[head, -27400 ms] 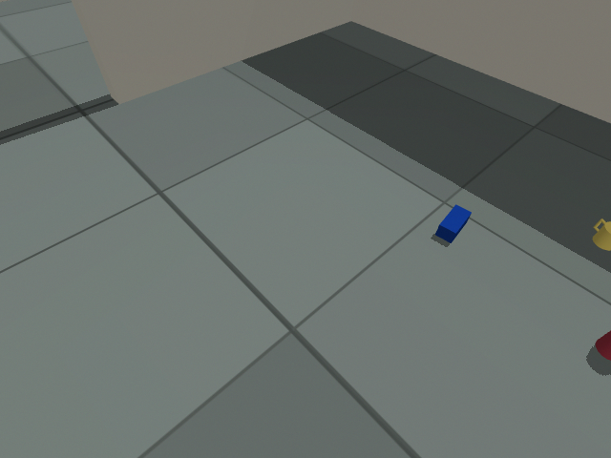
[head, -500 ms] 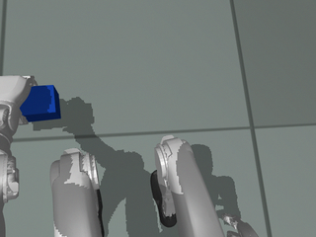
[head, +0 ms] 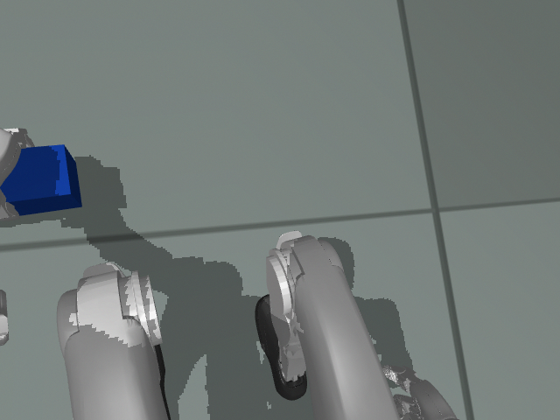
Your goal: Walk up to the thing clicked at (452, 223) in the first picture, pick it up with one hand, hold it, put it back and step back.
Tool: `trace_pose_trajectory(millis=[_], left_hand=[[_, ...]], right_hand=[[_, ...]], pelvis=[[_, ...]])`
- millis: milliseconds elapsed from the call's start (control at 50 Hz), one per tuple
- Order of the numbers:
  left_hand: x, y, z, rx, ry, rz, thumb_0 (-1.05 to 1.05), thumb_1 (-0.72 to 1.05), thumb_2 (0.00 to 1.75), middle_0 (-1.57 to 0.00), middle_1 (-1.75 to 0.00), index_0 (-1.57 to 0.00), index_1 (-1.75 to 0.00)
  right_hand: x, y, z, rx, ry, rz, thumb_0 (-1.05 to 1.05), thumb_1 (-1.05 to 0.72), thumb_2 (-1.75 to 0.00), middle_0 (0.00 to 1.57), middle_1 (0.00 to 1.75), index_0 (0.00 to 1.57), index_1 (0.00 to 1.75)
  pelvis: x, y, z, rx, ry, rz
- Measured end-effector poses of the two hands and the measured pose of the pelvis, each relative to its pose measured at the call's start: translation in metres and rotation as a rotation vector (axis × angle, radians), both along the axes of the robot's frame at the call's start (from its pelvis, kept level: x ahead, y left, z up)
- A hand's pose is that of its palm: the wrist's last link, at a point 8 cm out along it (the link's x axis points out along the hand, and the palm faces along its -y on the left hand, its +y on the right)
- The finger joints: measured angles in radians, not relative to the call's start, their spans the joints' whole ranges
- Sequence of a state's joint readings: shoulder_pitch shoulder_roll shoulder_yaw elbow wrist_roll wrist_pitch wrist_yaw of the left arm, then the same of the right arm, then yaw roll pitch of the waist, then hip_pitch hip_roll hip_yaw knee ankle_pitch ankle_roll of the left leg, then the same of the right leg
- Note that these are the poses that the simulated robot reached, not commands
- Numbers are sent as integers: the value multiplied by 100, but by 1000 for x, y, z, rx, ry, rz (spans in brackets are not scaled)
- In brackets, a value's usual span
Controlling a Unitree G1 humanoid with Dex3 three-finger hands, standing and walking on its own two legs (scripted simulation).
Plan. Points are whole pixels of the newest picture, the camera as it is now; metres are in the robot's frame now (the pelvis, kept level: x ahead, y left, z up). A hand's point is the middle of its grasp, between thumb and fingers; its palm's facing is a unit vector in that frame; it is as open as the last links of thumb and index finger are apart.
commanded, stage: lower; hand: left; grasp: from above
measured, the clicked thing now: (9, 184) +0.45 +0.31 -0.24
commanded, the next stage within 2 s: rest in 0.04 s
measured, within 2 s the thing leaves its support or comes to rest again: rests again in 0.48 s
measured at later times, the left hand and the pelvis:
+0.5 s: hand (18, 183) +0.45 +0.30 -0.25, palm faces -0.48 -0.10 -0.87, open 10.5 cm; pelvis +0.00 +0.00 -0.02, yaw -3 degrees
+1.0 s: hand (19, 183) +0.45 +0.30 -0.26, palm faces -0.45 -0.09 -0.89, open 10.5 cm; pelvis +0.00 +0.01 -0.03, yaw -5 degrees
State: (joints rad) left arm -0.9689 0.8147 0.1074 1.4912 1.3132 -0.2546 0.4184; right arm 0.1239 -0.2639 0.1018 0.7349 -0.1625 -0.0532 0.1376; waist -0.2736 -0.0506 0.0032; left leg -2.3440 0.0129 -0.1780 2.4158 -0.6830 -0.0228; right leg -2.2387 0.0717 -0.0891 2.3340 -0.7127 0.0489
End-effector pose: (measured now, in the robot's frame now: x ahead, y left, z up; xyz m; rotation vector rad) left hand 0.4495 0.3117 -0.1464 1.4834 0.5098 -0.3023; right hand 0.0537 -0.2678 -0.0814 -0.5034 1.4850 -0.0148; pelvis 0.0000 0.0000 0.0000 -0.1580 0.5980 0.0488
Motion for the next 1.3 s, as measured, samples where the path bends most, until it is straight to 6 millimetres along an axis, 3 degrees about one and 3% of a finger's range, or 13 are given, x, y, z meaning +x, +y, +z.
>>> trace_pose_trajectory(millis=[300, 540, 1080, 1300], left_hand=[[7, -3, -30, 7, -21, 12, 1, -7, 50, -68, -56, -69, -53], [9, -7, -51, -23, -26, 17, 1, -6, 50, -67, -56, -68, -53], [7, -7, -52, -7, -45, 0, 0, -6, 50, -68, -56, -69, -53], [6, -6, -59, 6, -27, 16, 0, -9, 60, -50, -70, -52, -67]], right_hand=[[3, -1, -14, 3, 11, 42, 0, -91, -89, 20, 30, 20, 30], [-4, 1, -7, -3, 27, 79, 0, -91, -89, 20, 30, 20, 30], [-11, 16, 0, 32, -19, 156, 0, -91, -89, 20, 30, 20, 30], [-16, 18, 6, 43, -15, 170, 0, -90, -89, 20, 30, 20, 30]], pelvis=[[2, 0, -18, -10, -27, -20], [2, 1, -22, -31, -56, -32], [-5, 6, -27, -59, -104, -50], [-6, 6, -26, -64, -112, -51]])
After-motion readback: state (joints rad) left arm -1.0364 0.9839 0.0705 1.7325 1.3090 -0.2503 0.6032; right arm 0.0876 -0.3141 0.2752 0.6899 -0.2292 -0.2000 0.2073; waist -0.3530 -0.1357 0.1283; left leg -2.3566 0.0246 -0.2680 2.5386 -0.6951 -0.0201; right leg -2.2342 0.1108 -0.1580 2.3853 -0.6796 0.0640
